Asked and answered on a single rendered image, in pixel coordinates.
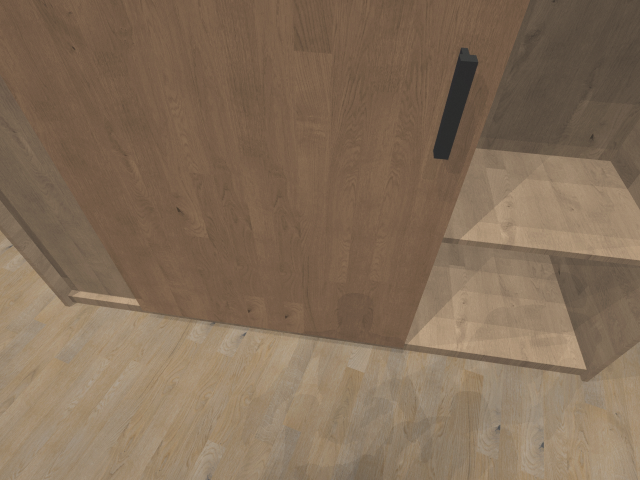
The handle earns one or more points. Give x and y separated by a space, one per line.
456 100

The wardrobe door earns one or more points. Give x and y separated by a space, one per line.
34 192
266 163

